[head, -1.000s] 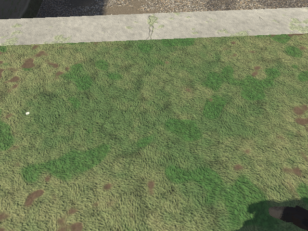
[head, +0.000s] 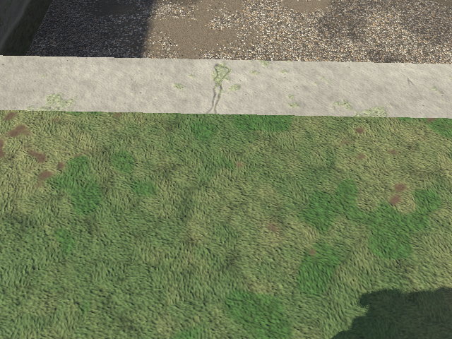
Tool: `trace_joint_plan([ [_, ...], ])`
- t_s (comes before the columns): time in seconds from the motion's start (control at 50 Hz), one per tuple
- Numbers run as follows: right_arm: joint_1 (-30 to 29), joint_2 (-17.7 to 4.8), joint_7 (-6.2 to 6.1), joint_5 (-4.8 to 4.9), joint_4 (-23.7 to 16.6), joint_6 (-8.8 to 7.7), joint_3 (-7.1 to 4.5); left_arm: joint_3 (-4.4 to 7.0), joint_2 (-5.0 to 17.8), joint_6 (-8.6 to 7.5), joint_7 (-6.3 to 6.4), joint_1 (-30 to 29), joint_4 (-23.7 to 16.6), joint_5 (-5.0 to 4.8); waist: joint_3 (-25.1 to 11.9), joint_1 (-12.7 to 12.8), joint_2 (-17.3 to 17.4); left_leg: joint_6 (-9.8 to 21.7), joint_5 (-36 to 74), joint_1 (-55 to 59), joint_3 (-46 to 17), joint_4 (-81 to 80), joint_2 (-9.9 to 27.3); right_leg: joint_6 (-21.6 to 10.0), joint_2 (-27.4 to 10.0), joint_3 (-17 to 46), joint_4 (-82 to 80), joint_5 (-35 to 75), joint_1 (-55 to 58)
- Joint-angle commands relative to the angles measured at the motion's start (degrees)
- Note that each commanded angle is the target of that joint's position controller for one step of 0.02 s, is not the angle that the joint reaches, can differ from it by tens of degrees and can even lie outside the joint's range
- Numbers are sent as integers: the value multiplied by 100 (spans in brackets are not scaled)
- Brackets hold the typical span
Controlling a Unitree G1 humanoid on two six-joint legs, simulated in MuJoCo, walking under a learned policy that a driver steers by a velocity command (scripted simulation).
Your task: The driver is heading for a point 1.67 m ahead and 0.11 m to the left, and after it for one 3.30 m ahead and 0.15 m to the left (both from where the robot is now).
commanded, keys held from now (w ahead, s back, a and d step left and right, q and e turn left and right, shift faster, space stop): q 0.30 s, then no key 0.66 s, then w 0.04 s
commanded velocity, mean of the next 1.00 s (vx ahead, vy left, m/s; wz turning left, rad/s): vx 0.04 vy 0.00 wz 0.28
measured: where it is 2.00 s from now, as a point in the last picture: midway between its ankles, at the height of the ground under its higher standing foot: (209, 302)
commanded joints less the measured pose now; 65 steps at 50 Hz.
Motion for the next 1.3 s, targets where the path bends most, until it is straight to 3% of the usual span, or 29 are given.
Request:
trace_joint_plan([
  [0.02,1231,-1359,-140,-43,-413,46,-395,4,564,-113,-112,753,-436,131,-2717,-420,1143,2031,3705,4315,-3750,-543,2187,285,456,1289,4128,-1242,-2738],
  [0.04,907,-1127,-140,-18,-526,74,-353,80,823,-94,-150,265,-532,-68,-2248,-528,583,1805,2779,3876,-3193,-737,1894,216,190,1442,4218,-783,-3034],
  [0.08,462,-849,-218,103,-568,176,-277,78,739,27,-52,-231,-623,-25,-1226,-349,-99,1320,1340,2538,-2511,-1083,1449,229,-152,1343,3510,-60,-3116],
  [0.12,228,-880,-265,8,-655,252,-291,89,687,141,-4,-198,-668,-7,-899,-94,231,1136,748,1544,-2273,-1358,1099,249,-161,1279,2665,229,-2485],
  [0.16,215,-971,-319,-37,-693,286,-344,53,533,149,32,-108,-611,5,-944,-67,421,1118,917,1306,-2105,-1371,951,345,-31,1188,1976,310,-2178],
  [0.24,198,-1096,-447,45,-749,383,-419,39,490,174,35,-298,-614,-3,-1092,-161,509,967,-133,1133,-2217,-1379,803,450,50,1287,1178,881,-1859],
  [0.4,306,-799,-448,84,-717,550,-316,108,511,-7,-126,-187,-606,-13,-892,-135,742,487,-909,1067,-2490,-846,538,57,-34,1098,-1228,1708,-624],
  [0.42,554,-590,-438,51,-671,536,-244,171,823,-10,-112,-143,-670,107,-843,-225,139,164,-1560,687,-2116,-239,196,-247,-857,1845,-1740,1775,-239],
  [0.44,639,-474,-419,48,-810,482,-221,268,1293,42,-89,-351,-672,234,-504,-529,-1410,-188,-2479,-112,-957,685,-718,-990,-1754,3047,-2095,2316,-315],
  [0.46,433,-874,-429,-30,-819,402,-329,230,1034,33,-87,-411,-760,308,-516,-248,-1614,-439,-2987,-94,-903,1909,-561,-1567,-2249,3685,-2253,2444,-721],
  [0.48,431,-1099,-424,30,-713,396,-429,185,883,16,-62,-562,-836,230,-468,-246,-1187,-520,-2800,-130,-1036,2646,-527,-1549,-2052,3402,-2162,2517,-717],
  [0.54,679,-670,-465,27,-421,528,-349,62,535,11,-40,-814,-816,-16,-390,-345,-834,-778,-2234,-162,-1052,3192,-444,-1149,-1434,2423,-1841,3102,-441],
  [0.62,277,-178,-405,52,-506,509,-124,35,466,124,-59,-655,-681,15,-534,-135,-1219,-903,-2126,703,-347,1295,-68,-1054,-1022,1799,-1637,3510,-174],
  [0.7,478,-338,-391,93,-288,492,-167,45,601,169,-91,-353,-516,-90,-498,-179,-1151,-690,-662,1820,-124,-1162,-92,-952,-1041,1965,-1408,3537,-198],
  [0.74,567,-791,-469,-30,-335,502,-216,-26,449,3,-152,-161,-467,37,-740,-57,-386,-355,1154,2809,-882,-975,624,-400,-785,1706,-1162,2922,-805],
  [0.76,499,-888,-443,-59,-180,503,-251,-52,273,-74,-186,10,-432,63,-801,193,556,-50,703,2395,-862,-609,650,-104,-344,1184,-1313,2038,-658],
  [0.8,388,-372,-356,-111,-212,435,-129,-23,457,-65,-183,-546,-377,80,-535,-143,238,-56,-297,1879,-835,-779,483,133,-242,1064,-1132,1870,-437],
  [0.96,502,-324,-408,-65,-23,275,-65,-13,299,94,-71,-497,-34,25,-86,-111,125,-235,-738,1354,-763,-843,342,81,-249,1086,-1111,1974,-344],
  [1.0,703,-439,-437,-31,83,297,-105,-4,274,114,-53,-412,105,-8,-103,-170,210,-102,-2251,1360,-835,-1030,300,72,12,790,-848,885,-513],
  [1.04,955,-733,-461,24,121,313,-186,18,267,43,-58,-554,54,-65,274,-318,693,333,-4050,1293,-1703,-1625,816,38,232,451,-98,83,-1314],
  [1.08,1085,-873,-481,88,192,240,-222,36,267,-127,-120,-732,-75,-156,655,-363,1008,799,-4408,1195,-2743,-2117,1521,-149,6,637,581,215,-1796],
  [1.12,893,-773,-479,135,194,161,-198,48,246,-277,-215,-559,-24,-233,680,-190,1000,811,-3787,1336,-2641,-2034,1584,-397,-190,739,270,24,-1765],
  [1.16,444,-654,-448,196,101,168,-162,89,241,-370,-293,231,384,-218,385,252,706,457,-3028,735,-1796,-1579,1041,-494,2,546,-965,1025,-100],
  [1.18,321,-437,-443,143,47,143,-106,152,395,-376,-301,718,607,-156,182,410,340,224,-2469,402,-1284,-810,671,-477,-160,931,-1176,1187,597],
  [1.2,212,-1,-439,103,-131,85,9,259,872,-392,-275,1300,726,-128,-32,499,-1031,-220,-2162,-440,-292,1019,-53,-906,-1224,2786,-2115,-39,1261],
  [1.22,108,-263,-496,242,-355,-10,-75,326,1278,-443,-350,1566,716,-51,55,571,-1912,-313,-2994,-1380,-351,2335,-336,-1690,-2224,4918,-2912,-650,1409],
  [1.24,259,-550,-487,327,-261,-83,-162,198,901,-493,-337,1125,582,-21,330,329,-1184,-217,-2778,-1765,-726,3094,61,-1738,-2289,4794,-2875,-821,1253],
  [1.26,388,-536,-423,310,-132,-145,-164,129,655,-505,-302,848,467,-55,444,204,-906,-105,-2168,-1888,-715,3241,272,-1529,-2017,4149,-2841,-719,1202],
  [1.3,297,-469,-356,174,-44,-219,-191,71,573,-471,-271,630,398,-84,412,121,-659,-51,-1278,-1903,-540,2967,570,-1189,-1676,3232,-2934,245,1185],
])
